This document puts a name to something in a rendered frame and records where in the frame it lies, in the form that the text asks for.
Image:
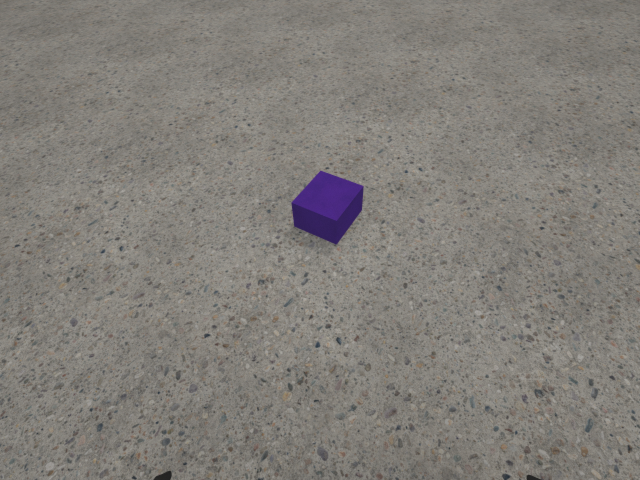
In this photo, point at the carton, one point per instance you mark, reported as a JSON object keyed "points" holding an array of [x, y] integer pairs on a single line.
{"points": [[327, 206]]}

